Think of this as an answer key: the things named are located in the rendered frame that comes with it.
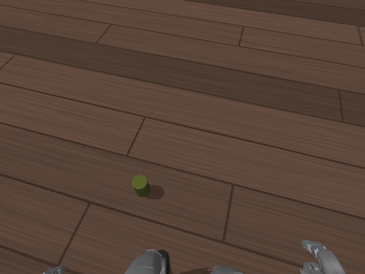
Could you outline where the right robot hand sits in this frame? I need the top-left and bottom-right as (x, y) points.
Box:
(300, 240), (346, 274)

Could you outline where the can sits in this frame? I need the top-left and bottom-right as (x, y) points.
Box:
(132, 175), (150, 197)

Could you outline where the left robot foot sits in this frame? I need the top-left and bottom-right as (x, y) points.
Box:
(158, 250), (170, 274)

